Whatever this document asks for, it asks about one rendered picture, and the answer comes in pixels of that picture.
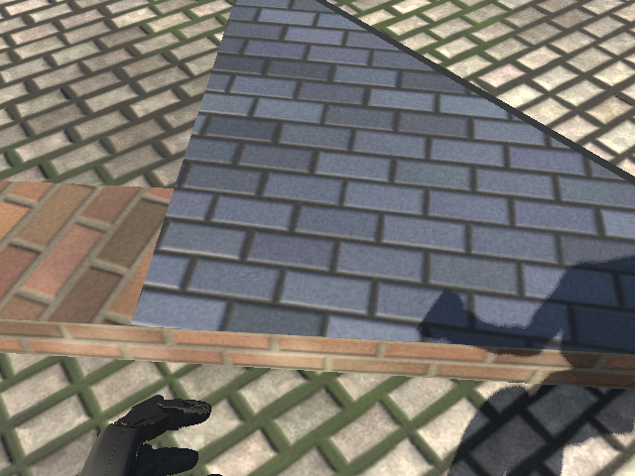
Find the left robot hand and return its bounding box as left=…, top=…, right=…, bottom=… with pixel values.
left=76, top=395, right=222, bottom=476

